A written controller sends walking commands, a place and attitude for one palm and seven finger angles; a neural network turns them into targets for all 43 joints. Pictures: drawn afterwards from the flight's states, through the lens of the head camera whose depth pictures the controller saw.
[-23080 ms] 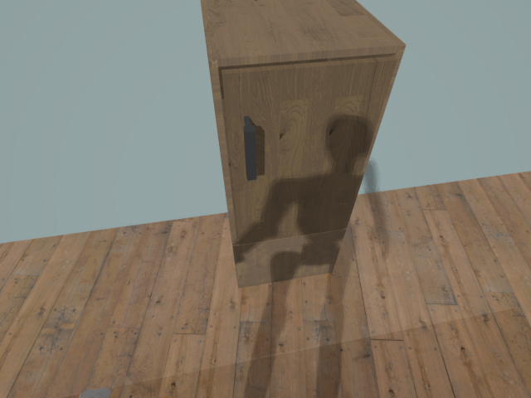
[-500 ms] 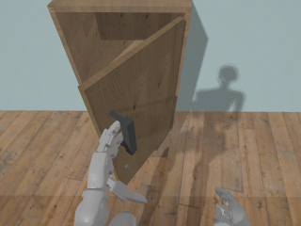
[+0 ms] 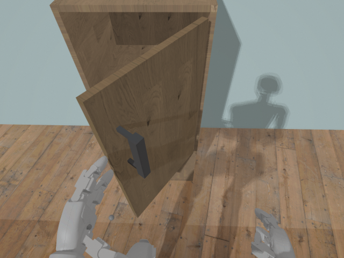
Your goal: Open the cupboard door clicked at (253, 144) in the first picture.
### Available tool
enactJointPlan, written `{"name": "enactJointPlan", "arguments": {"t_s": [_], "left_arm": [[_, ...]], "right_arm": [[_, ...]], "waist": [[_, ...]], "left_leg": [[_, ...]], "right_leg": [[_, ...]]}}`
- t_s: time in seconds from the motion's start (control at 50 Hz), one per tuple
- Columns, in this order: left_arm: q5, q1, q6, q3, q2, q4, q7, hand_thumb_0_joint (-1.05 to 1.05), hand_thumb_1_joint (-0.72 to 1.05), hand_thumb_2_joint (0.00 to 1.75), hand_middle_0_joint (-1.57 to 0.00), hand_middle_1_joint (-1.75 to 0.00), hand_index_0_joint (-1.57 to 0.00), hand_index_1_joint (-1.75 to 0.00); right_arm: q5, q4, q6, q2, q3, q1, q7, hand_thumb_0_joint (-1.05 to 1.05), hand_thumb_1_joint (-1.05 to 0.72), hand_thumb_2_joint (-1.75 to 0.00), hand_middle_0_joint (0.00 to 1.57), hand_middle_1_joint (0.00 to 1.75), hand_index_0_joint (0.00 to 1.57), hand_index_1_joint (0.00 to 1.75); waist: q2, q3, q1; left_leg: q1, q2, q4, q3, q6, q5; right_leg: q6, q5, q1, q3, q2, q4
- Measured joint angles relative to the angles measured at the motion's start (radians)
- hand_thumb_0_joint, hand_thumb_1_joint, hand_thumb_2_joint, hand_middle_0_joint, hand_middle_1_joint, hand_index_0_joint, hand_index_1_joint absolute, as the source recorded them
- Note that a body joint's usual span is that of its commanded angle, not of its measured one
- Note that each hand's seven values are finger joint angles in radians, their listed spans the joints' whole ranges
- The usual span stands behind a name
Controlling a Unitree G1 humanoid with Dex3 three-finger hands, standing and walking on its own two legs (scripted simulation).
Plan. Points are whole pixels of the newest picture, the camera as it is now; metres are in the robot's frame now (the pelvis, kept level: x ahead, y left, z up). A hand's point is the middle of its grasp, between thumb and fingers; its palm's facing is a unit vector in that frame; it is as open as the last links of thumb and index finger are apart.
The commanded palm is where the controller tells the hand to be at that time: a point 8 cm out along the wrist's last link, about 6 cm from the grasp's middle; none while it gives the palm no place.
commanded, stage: slide the hand sideways off the handle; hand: left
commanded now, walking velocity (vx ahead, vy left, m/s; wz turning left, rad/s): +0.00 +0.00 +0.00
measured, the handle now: (133, 152) +0.33 +0.11 +0.09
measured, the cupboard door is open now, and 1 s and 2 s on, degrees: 54 54 54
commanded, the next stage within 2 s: draw the hand back to the body in 0.12 s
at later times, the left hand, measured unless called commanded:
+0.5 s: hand (84, 214) +0.19 +0.16 +0.11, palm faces +0.01 -1.00 -0.04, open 16.3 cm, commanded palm +0.16 +0.22 +0.12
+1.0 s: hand (28, 198) +0.19 +0.24 +0.16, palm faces +0.26 -0.90 -0.34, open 14.1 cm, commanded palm +0.16 +0.28 +0.19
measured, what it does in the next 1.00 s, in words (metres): rises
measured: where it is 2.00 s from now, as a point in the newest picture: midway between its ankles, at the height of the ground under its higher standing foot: outside the picture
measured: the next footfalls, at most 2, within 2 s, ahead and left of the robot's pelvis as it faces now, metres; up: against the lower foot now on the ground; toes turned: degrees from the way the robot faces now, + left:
none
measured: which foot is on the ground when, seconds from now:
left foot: down 0.00-1.00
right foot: down 0.00-1.00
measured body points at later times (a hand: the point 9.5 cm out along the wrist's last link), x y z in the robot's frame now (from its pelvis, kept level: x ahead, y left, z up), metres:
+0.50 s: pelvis +0.00 +0.01 +0.01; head +0.01 +0.00 +0.46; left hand +0.18 +0.22 +0.12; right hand +0.17 -0.22 -0.06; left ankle +0.05 +0.14 -0.66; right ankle -0.04 -0.11 -0.66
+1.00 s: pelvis +0.01 +0.02 +0.06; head +0.00 +0.01 +0.51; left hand +0.17 +0.28 +0.18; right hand +0.20 -0.19 -0.01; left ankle +0.05 +0.14 -0.66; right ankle -0.04 -0.11 -0.66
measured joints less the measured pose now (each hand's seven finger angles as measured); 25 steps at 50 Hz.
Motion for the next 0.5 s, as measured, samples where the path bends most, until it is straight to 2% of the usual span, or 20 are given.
{"name": "enactJointPlan", "arguments": {"t_s": [0.12,0.24,0.34,0.5], "left_arm": [[-0.04,0.033,-0.014,0.037,0.014,-0.011,-0.057,-0.02,-0.5,0.3,-0.16,-0.3,-0.16,-0.3],[-0.05,0.001,-0.013,0.034,0.021,-0.005,-0.077,-0.02,-0.51,0.3,-0.15,-0.3,-0.15,-0.3],[-0.05,-0.028,0.04,0.047,0.041,-0.031,-0.066,-0.02,-0.5,0.3,-0.15,-0.3,-0.15,-0.3],[-0.09,0.005,0.108,0.113,0.066,-0.083,-0.071,-0.02,-0.5,0.3,-0.15,-0.3,-0.15,-0.3]], "right_arm": [[0.007,0.008,-0.005,-0.005,-0.006,0.002,-0.015,0.02,-0.91,-0.9,0.2,0.3,0.2,0.3],[0.009,0.012,-0.023,-0.009,-0.002,-0.003,-0.029,0.02,-0.91,-0.9,0.2,0.3,0.2,0.3],[0.016,0.016,-0.019,0.004,0.005,0.002,-0.036,0.02,-0.91,-0.9,0.2,0.3,0.2,0.3],[0.033,0.019,-0.024,0.008,0.024,0.027,-0.043,0.02,-0.91,-0.9,0.2,0.3,0.2,0.3]], "waist": [[0.006,-0.005,0.007],[0.013,-0.004,0.01],[0.011,0.0,0.009],[0.019,-0.003,0.0]], "left_leg": [[-0.02,0.0,0.02,-0.009,-0.003,-0.003],[-0.045,0.0,0.044,-0.017,-0.002,-0.004],[-0.023,0.003,0.032,-0.013,-0.001,0.0],[0.076,0.003,-0.056,-0.007,0.008,0.027]], "right_leg": [[-0.003,-0.007,-0.017,-0.008,0.001,0.02],[-0.003,-0.009,-0.037,-0.015,0.003,0.041],[-0.001,0.0,-0.017,-0.01,0.006,0.026],[0.008,0.042,0.086,-0.006,0.005,-0.081]]}}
